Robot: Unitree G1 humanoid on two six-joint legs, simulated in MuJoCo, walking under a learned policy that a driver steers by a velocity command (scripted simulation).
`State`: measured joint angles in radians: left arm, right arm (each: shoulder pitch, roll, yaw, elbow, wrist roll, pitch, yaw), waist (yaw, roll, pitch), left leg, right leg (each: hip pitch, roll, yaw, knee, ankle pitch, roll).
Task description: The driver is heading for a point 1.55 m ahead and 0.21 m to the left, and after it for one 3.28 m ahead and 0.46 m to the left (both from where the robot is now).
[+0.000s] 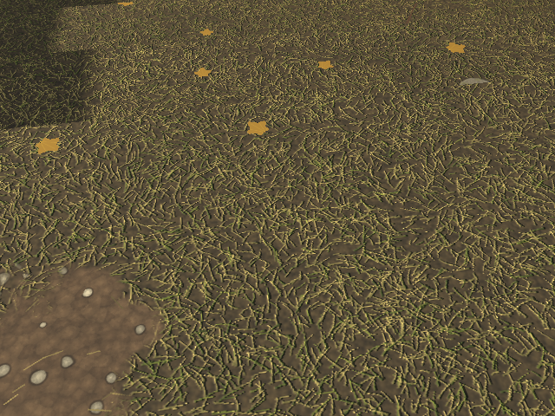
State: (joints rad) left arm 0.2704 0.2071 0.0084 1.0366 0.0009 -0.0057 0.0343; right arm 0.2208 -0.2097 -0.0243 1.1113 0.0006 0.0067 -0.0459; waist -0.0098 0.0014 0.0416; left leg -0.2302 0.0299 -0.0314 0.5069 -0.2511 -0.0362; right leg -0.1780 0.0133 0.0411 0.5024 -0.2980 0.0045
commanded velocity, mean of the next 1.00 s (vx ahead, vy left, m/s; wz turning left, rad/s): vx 0.36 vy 0.00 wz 0.00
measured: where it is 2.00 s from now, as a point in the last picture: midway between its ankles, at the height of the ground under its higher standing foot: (278, 254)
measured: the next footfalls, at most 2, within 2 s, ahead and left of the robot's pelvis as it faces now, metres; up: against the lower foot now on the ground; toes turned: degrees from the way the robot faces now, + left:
right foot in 0.72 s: +0.42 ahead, -0.11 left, +0.00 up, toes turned -2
left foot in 1.26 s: +0.74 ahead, +0.13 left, +0.00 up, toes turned +3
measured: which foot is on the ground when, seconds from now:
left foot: down 0.00-0.74, up 0.76-1.00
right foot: down 0.00-0.28, up 0.30-0.70, down 0.72-1.00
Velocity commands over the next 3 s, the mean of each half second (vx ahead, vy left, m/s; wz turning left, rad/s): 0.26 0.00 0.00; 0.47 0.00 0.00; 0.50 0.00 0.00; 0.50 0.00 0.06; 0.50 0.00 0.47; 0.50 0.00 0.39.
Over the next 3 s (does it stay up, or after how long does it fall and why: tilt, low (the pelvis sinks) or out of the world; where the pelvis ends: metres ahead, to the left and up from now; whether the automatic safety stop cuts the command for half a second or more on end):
stays up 1.54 0.13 0.00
